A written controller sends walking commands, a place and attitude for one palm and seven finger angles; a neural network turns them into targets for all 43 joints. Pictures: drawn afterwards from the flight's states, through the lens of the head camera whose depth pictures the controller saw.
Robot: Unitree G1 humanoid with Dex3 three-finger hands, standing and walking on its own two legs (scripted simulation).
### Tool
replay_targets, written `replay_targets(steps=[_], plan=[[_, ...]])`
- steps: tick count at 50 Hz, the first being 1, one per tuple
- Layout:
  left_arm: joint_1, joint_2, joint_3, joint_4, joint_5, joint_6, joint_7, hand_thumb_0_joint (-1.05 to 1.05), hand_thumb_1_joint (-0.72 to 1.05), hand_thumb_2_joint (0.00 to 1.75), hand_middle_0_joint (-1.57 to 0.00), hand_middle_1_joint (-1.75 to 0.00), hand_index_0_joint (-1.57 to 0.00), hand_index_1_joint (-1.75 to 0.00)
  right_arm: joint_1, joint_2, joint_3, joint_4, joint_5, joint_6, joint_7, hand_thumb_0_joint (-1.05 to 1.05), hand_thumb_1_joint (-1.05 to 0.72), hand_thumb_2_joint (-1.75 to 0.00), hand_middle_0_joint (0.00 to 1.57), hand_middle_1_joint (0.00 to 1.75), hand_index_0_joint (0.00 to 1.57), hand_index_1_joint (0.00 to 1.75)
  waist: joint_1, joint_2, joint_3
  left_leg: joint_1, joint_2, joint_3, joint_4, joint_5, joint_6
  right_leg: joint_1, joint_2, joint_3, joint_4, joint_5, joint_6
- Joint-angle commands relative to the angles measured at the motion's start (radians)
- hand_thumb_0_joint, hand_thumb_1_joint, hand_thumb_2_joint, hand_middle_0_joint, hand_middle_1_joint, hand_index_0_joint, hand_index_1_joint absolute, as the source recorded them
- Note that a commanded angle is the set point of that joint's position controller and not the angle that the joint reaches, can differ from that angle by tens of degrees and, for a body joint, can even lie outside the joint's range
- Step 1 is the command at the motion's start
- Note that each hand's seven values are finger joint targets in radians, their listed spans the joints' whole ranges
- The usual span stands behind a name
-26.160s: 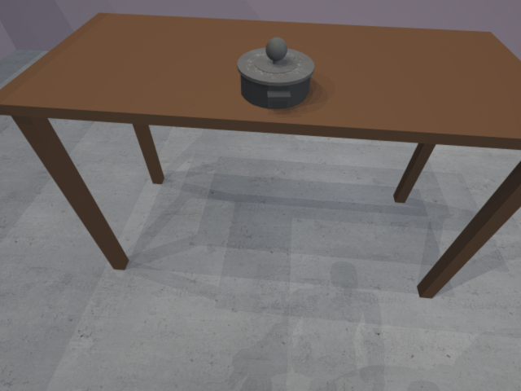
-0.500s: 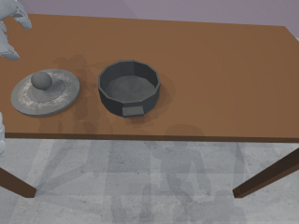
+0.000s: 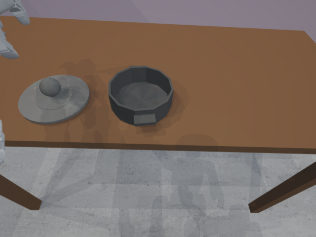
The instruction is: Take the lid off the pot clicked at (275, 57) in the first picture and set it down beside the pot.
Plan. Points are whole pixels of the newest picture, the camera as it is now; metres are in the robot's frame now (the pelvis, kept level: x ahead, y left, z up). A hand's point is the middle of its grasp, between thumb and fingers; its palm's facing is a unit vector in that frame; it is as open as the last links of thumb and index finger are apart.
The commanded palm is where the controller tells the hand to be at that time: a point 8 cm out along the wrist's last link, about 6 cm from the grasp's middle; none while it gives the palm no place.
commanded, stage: draw the hand back to the body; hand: left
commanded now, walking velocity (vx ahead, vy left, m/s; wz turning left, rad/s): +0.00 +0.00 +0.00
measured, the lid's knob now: (50, 87) +0.48 +0.29 +0.11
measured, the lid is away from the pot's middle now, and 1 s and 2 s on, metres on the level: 0.24 0.24 0.24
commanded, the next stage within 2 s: none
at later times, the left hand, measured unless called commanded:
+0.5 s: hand (17, 47) +0.39 +0.25 +0.28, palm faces +0.27 -0.79 -0.55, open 11.0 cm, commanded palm +0.34 +0.28 +0.31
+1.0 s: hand (15, 60) +0.33 +0.22 +0.30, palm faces +0.50 -0.84 -0.22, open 9.4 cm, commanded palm +0.27 +0.25 +0.30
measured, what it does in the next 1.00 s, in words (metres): shifts its weight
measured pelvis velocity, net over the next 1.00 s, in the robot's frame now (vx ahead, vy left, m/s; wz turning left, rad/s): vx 0.00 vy -0.07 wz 0.03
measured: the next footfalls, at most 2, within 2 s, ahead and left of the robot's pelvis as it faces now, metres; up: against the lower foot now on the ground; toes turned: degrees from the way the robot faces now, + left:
none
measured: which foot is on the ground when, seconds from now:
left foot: down 0.00-1.00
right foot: down 0.00-1.00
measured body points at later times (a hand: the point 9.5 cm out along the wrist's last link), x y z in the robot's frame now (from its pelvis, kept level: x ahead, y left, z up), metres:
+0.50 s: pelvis -0.01 -0.01 +0.00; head +0.01 +0.00 +0.45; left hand +0.37 +0.29 +0.31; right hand +0.14 -0.23 -0.10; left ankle -0.05 +0.03 -0.74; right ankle +0.01 -0.16 -0.74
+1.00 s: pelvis +0.00 -0.07 +0.00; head +0.00 -0.08 +0.45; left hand +0.30 +0.26 +0.31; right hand +0.15 -0.31 -0.10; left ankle -0.05 +0.03 -0.74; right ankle +0.01 -0.16 -0.74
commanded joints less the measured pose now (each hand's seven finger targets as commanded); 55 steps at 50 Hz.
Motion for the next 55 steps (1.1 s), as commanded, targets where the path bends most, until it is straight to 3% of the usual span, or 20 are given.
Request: replay_targets(steps=[1, 5, 7, 11, 17, 18, 20, 23, 26, 27, 28, 30, 32, 34, 37, 40, 42, 45, 49, 55], plan=[[-0.357, 0.141, 0.02, -0.211, -0.017, 0.003, 0.023, 0.0, -0.14, 0.92, -0.5, -0.58, -0.5, -0.58, -0.007, -0.159, -0.053, -0.113, 0.004, -0.018, 0.005, 0.0, -0.9, -0.9, 0.2, 0.3, 0.2, 0.3, 0.017, 0.07, -0.299, 0.174, 0.101, -0.07, 0.012, 0.715, -0.127, 0.123, 0.062, -0.036, 0.037, 0.167, -0.053], [-0.452, 0.332, 0.194, -0.545, -0.015, -0.001, 0.037, 0.0, -0.14, 0.92, -0.5, -0.58, -0.5, -0.58, -0.035, -0.161, -0.065, -0.153, -0.006, -0.027, 0.01, 0.0, -0.9, -0.9, 0.2, 0.3, 0.2, 0.3, 0.048, 0.188, -0.513, 0.337, 0.1, -0.112, 0.04, 0.945, -0.136, 0.179, 0.068, -0.012, 0.048, 0.224, -0.055], [-0.358, 0.322, 0.209, -0.542, -0.037, 0.006, 0.032, 0.0, -0.14, 0.92, -0.5, -0.58, -0.5, -0.58, -0.047, -0.163, -0.065, -0.158, -0.004, -0.032, 0.014, 0.0, -0.9, -0.9, 0.2, 0.3, 0.2, 0.3, 0.052, 0.199, -0.463, 0.344, 0.105, -0.126, 0.05, 0.998, -0.152, 0.15, 0.071, -0.019, 0.036, 0.205, -0.053], [-0.073, 0.234, 0.171, -0.344, -0.08, 0.023, 0.006, 0.0, -0.14, 0.92, -0.5, -0.58, -0.5, -0.58, -0.056, -0.15, -0.041, -0.169, 0.01, -0.03, 0.012, 0.0, -0.9, -0.9, 0.2, 0.3, 0.2, 0.3, 0.07, -0.013, -0.255, 0.135, 0.1, -0.074, 0.014, 0.74, -0.123, 0.182, 0.052, -0.035, 0.055, 0.185, -0.045], [-0.216, 0.189, 0.133, -0.759, -0.092, 0.054, 0.01, 0.0, -0.14, 0.92, -0.5, -0.58, -0.5, -0.58, -0.134, -0.146, -0.058, -0.22, 0.013, -0.013, 0.027, 0.0, -0.9, -0.9, 0.2, 0.3, 0.2, 0.3, 0.058, 0.143, -0.365, 0.296, 0.122, -0.139, 0.03, 0.839, -0.146, 0.125, 0.054, -0.026, 0.043, 0.13, -0.049], [-0.34, -0.043, 0.351, -0.873, -0.708, -0.08, 0.23, 0.0, -0.14, 0.92, -0.5, -0.58, -0.5, -0.58, 0.027, -0.048, -0.062, -0.272, -0.004, -0.104, 0.018, 0.0, -0.9, -0.9, 0.2, 0.3, 0.2, 0.3, 0.003, 0.102, -0.295, 0.49, 0.221, -0.22, 0.011, 0.766, -0.219, -0.011, 0.048, -0.045, 0.059, 0.061, -0.059], [0.029, -0.065, 0.349, -0.606, -0.751, -0.111, 0.388, 0.0, -0.14, 0.92, -0.5, -0.58, -0.5, -0.58, -0.03, -0.088, -0.035, -0.197, -0.029, -0.135, -0.002, 0.0, -0.9, -0.9, 0.2, 0.3, 0.2, 0.3, 0.045, 0.025, -0.129, 0.411, 0.254, -0.289, -0.082, 0.572, -0.227, -0.062, 0.051, -0.006, 0.088, -0.184, -0.072], [0.102, 0.099, 0.576, -0.679, -0.904, -0.166, 0.487, 0.0, -0.14, 0.92, -0.5, -0.58, -0.5, -0.58, -0.024, -0.118, -0.04, -0.188, -0.035, -0.133, -0.03, 0.0, -0.9, -0.9, 0.2, 0.3, 0.2, 0.3, 0.08, -0.067, -0.225, 0.232, 0.144, -0.07, 0.017, 0.488, -0.14, 0.209, 0.046, 0.012, 0.033, 0.128, -0.072], [-0.091, -0.109, 0.41, -0.884, -0.965, -0.228, 0.523, 0.0, -0.07, 0.92, -0.47, -0.56, -0.47, -0.56, -0.102, -0.074, -0.04, -0.193, -0.039, -0.173, -0.012, 0.0, -0.9, -0.9, 0.2, 0.3, 0.2, 0.3, 0.046, 0.143, -0.261, 0.259, 0.161, -0.117, -0.023, 0.486, -0.195, 0.186, 0.044, -0.004, 0.044, 0.054, -0.061], [-0.151, -0.252, 0.286, -0.971, -0.981, -0.25, 0.527, 0.0, -0.04, 0.92, -0.47, -0.55, -0.47, -0.55, -0.113, -0.069, -0.044, -0.192, -0.034, -0.2, -0.006, 0.0, -0.9, -0.9, 0.2, 0.3, 0.2, 0.3, 0.012, 0.177, -0.226, 0.326, 0.203, -0.176, -0.042, 0.454, -0.208, 0.095, 0.055, -0.003, 0.085, -0.019, -0.056], [-0.138, -0.259, 0.295, -0.979, -0.993, -0.254, 0.546, 0.0, -0.01, 0.92, -0.46, -0.54, -0.46, -0.54, -0.122, -0.072, -0.047, -0.177, -0.034, -0.227, -0.002, 0.0, -0.9, -0.9, 0.2, 0.3, 0.2, 0.3, 0.013, 0.259, -0.196, 0.354, 0.23, -0.199, -0.065, 0.47, -0.219, 0.047, 0.061, 0.005, 0.142, -0.087, -0.062], [0.023, -0.104, 0.472, -0.961, -0.995, -0.24, 0.59, 0.0, 0.04, 0.92, -0.44, -0.53, -0.44, -0.53, -0.096, -0.08, -0.049, -0.145, -0.048, -0.247, 0.005, 0.0, -0.9, -0.9, 0.2, 0.3, 0.2, 0.3, 0.064, 0.336, -0.205, 0.371, 0.211, -0.167, -0.041, 0.61, -0.227, 0.067, 0.073, 0.007, 0.136, -0.115, -0.078], [0.178, 0.041, 0.633, -0.819, -0.998, -0.217, 0.609, 0.0, 0.09, 0.92, -0.43, -0.52, -0.43, -0.52, -0.073, -0.105, -0.044, -0.113, -0.061, -0.226, 0.002, 0.0, -0.9, -0.9, 0.2, 0.3, 0.2, 0.3, 0.096, 0.175, -0.176, 0.236, 0.167, -0.09, 0.025, 0.616, -0.196, 0.187, 0.071, -0.004, 0.048, 0.056, -0.083], [0.273, -0.006, 0.609, -0.773, -1.017, -0.202, 0.601, 0.0, 0.14, 0.92, -0.41, -0.5, -0.41, -0.5, -0.112, -0.089, -0.039, -0.126, -0.056, -0.203, -0.009, 0.0, -0.9, -0.9, 0.2, 0.3, 0.2, 0.3, 0.1, -0.017, -0.155, 0.069, 0.132, -0.036, 0.01, 0.456, -0.145, 0.33, 0.047, 0.004, 0.05, 0.236, -0.072], [0.329, -0.154, 0.488, -1.03, -1.038, -0.237, 0.573, 0.0, 0.22, 0.91, -0.39, -0.48, -0.39, -0.48, -0.147, -0.084, -0.054, -0.168, -0.031, -0.222, -0.002, 0.0, -0.9, -0.9, 0.2, 0.3, 0.2, 0.3, 0.094, 0.054, -0.245, 0.195, 0.156, -0.053, -0.004, 0.646, -0.158, 0.321, 0.056, -0.02, 0.062, 0.248, -0.064], [0.455, -0.058, 0.606, -1.192, -1.043, -0.246, 0.594, 0.0, 0.3, 0.91, -0.37, -0.46, -0.37, -0.46, -0.141, -0.09, -0.064, -0.171, -0.038, -0.247, 0.011, 0.0, -0.9, -0.9, 0.2, 0.3, 0.2, 0.3, 0.119, 0.154, -0.344, 0.358, 0.176, -0.061, 0.033, 0.92, -0.175, 0.288, 0.062, -0.014, 0.048, 0.253, -0.058], [0.446, 0.024, 0.689, -1.122, -1.039, -0.232, 0.617, 0.0, 0.35, 0.91, -0.36, -0.45, -0.36, -0.45, -0.141, -0.1, -0.061, -0.137, -0.046, -0.232, 0.002, 0.0, -0.9, -0.9, 0.2, 0.3, 0.2, 0.3, 0.113, 0.06, -0.279, 0.253, 0.158, -0.03, 0.03, 0.764, -0.144, 0.327, 0.061, -0.004, 0.043, 0.31, -0.056], [0.468, -0.02, 0.659, -0.976, -1.044, -0.208, 0.619, 0.0, 0.43, 0.91, -0.33, -0.42, -0.33, -0.42, -0.184, -0.087, -0.052, -0.132, -0.039, -0.217, -0.024, 0.0, -0.9, -0.9, 0.2, 0.3, 0.2, 0.3, 0.105, -0.074, -0.142, 0.086, 0.118, 0.007, -0.026, 0.34, -0.084, 0.351, 0.039, 0.004, 0.029, 0.254, -0.053], [0.582, -0.13, 0.573, -1.227, -1.063, -0.236, 0.597, 0.0, 0.53, 0.91, -0.3, -0.4, -0.3, -0.4, -0.223, -0.066, -0.049, -0.176, -0.028, -0.244, -0.02, 0.0, -0.9, -0.9, 0.2, 0.3, 0.2, 0.3, 0.128, 0.137, -0.273, 0.189, 0.112, 0.01, -0.003, 0.443, -0.08, 0.395, 0.021, 0.026, 0.041, 0.323, -0.053], [0.614, -0.011, 0.715, -1.132, -1.062, -0.213, 0.64, 0.0, 0.69, 0.9, -0.26, -0.36, -0.26, -0.36, -0.245, -0.071, -0.045, -0.132, -0.039, -0.246, -0.035, 0.0, -0.9, -0.9, 0.2, 0.3, 0.2, 0.3, 0.125, -0.027, -0.153, 0.092, 0.106, 0.012, -0.012, 0.27, -0.068, 0.368, 0.015, 0.037, 0.039, 0.288, -0.038]])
